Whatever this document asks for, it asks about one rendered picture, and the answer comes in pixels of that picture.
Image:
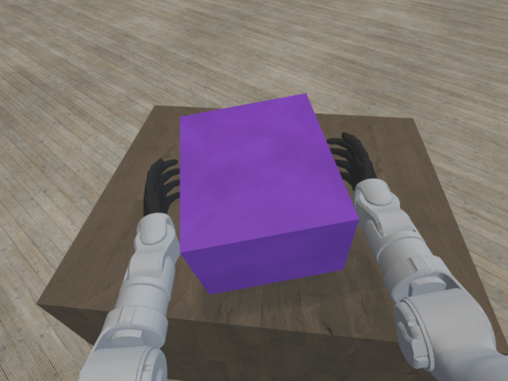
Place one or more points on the robot right upper arm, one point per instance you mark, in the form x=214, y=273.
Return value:
x=445, y=333

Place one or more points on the pedestal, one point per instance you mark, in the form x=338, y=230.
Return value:
x=335, y=326

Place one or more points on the left robot hand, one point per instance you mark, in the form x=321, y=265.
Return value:
x=155, y=200

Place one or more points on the right robot hand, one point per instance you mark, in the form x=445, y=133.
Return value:
x=358, y=163

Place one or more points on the left robot forearm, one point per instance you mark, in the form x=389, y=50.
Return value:
x=139, y=316

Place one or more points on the carton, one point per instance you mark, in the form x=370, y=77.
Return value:
x=261, y=197

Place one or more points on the right robot forearm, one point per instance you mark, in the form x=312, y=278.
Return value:
x=408, y=265

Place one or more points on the robot left upper arm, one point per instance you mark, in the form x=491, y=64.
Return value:
x=140, y=363

